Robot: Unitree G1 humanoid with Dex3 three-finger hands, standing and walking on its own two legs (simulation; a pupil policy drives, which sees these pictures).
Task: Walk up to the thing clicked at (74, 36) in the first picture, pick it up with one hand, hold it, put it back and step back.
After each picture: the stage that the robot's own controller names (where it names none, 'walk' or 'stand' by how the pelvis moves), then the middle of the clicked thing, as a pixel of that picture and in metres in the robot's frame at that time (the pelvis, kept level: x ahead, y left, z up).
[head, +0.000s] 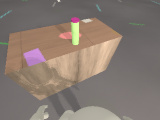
stand; (75, 32) +0.72 +0.17 +0.10
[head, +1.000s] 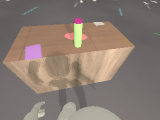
rise first; (77, 34) +0.67 +0.15 +0.12
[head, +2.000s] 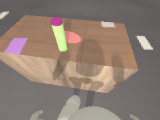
rise first; (60, 37) +0.51 +0.28 +0.12
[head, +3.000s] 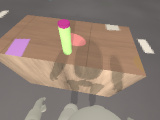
stand; (65, 39) +0.51 +0.18 +0.13
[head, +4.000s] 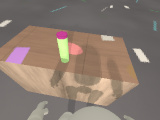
stand; (63, 48) +0.47 +0.21 +0.10
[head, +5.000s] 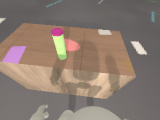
stand; (60, 45) +0.49 +0.24 +0.10
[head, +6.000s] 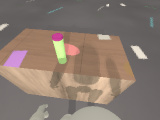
stand; (60, 50) +0.47 +0.23 +0.09
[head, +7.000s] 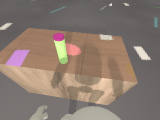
stand; (61, 50) +0.47 +0.23 +0.09
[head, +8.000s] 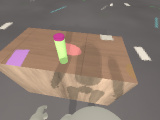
stand; (61, 50) +0.47 +0.23 +0.09
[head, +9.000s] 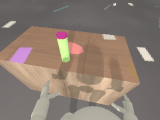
rise first; (64, 48) +0.48 +0.22 +0.10
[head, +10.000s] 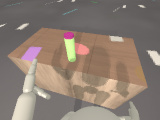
go down; (70, 48) +0.50 +0.20 +0.10
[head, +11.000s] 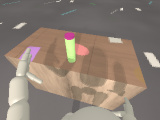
go down; (70, 49) +0.50 +0.18 +0.10
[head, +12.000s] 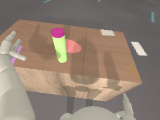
go down; (60, 47) +0.46 +0.19 +0.11
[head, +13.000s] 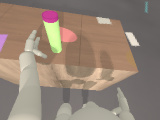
close in; (54, 35) +0.50 +0.19 +0.14
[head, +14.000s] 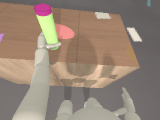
close; (49, 31) +0.51 +0.20 +0.16
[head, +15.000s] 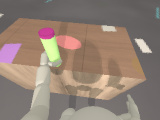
lift; (52, 50) +0.40 +0.22 +0.15
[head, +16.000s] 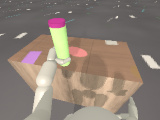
lift; (61, 45) +0.32 +0.17 +0.29
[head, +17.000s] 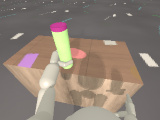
hold; (63, 48) +0.33 +0.15 +0.27
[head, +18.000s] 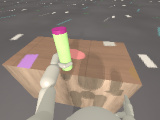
hold; (63, 51) +0.34 +0.16 +0.25
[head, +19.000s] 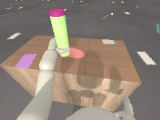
crouch; (61, 36) +0.40 +0.17 +0.30
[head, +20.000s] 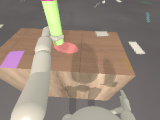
lower; (54, 23) +0.50 +0.19 +0.30
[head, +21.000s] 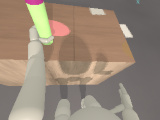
lower; (42, 24) +0.54 +0.21 +0.17
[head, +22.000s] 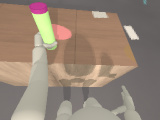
lower; (46, 30) +0.52 +0.21 +0.16
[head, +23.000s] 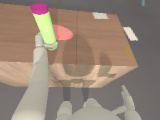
lower; (47, 31) +0.52 +0.21 +0.16
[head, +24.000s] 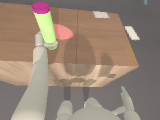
lower; (47, 30) +0.52 +0.21 +0.16
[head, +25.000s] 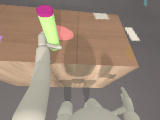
open; (50, 32) +0.51 +0.19 +0.16
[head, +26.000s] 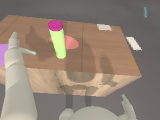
sink last; (59, 42) +0.47 +0.18 +0.14
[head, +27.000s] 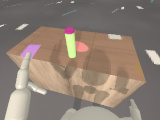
stand; (71, 44) +0.53 +0.20 +0.13
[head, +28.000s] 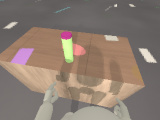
stand; (68, 48) +0.48 +0.18 +0.11
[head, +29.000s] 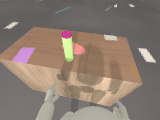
stand; (68, 47) +0.50 +0.19 +0.10
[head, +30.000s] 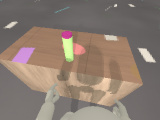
stand; (68, 48) +0.49 +0.19 +0.10
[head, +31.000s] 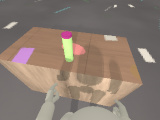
stand; (68, 48) +0.49 +0.19 +0.10
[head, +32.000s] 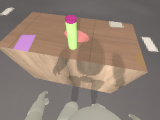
walk; (72, 34) +0.56 +0.16 +0.12
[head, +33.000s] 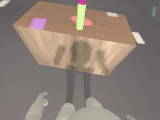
walk; (80, 16) +0.84 +0.11 +0.11
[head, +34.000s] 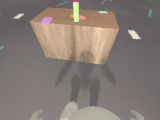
stand; (76, 11) +1.17 +0.27 +0.12
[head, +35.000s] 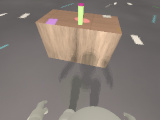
stand; (80, 14) +1.18 +0.18 +0.11
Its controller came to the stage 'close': yes
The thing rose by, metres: 0.21
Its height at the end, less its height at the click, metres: +0.00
